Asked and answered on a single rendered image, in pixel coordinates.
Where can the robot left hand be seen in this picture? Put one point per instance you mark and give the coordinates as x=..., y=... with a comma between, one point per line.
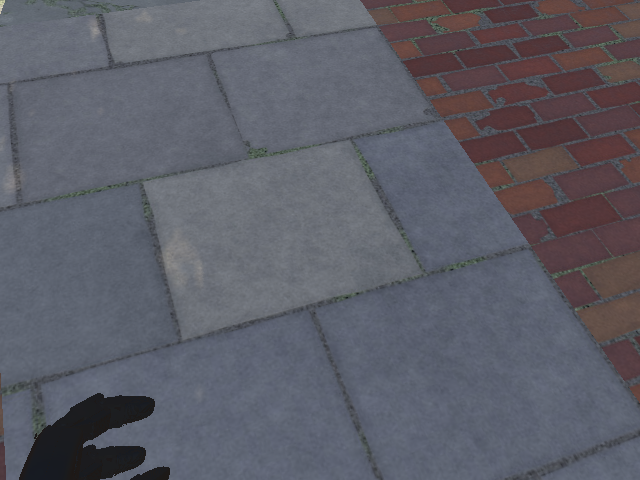
x=58, y=453

